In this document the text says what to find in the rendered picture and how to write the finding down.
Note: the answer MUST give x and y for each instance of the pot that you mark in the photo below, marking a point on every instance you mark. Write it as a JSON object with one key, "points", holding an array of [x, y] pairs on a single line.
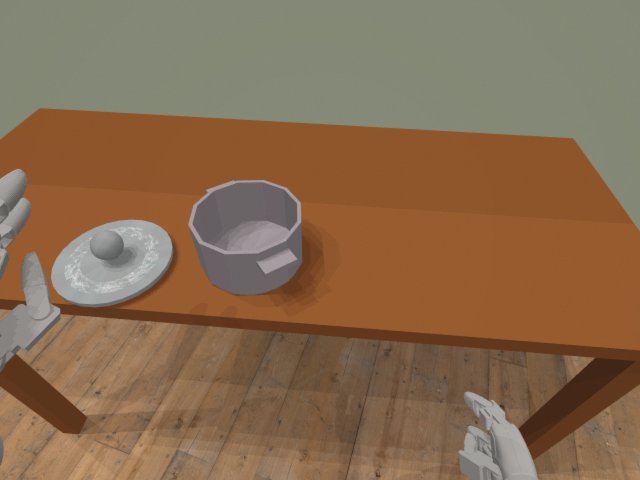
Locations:
{"points": [[248, 236]]}

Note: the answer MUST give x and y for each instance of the lid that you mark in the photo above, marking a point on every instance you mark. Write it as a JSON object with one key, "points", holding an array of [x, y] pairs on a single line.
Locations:
{"points": [[85, 280]]}

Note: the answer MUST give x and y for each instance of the knob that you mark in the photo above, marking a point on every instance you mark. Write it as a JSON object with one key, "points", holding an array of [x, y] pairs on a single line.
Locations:
{"points": [[106, 245]]}

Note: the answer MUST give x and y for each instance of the left robot hand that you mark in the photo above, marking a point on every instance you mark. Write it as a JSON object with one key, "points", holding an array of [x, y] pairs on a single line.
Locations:
{"points": [[25, 325]]}

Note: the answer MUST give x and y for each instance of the right robot hand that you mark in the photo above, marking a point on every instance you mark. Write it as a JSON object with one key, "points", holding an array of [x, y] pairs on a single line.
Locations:
{"points": [[502, 454]]}

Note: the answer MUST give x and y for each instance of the table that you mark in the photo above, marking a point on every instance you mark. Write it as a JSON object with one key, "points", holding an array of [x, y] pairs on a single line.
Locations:
{"points": [[492, 241]]}

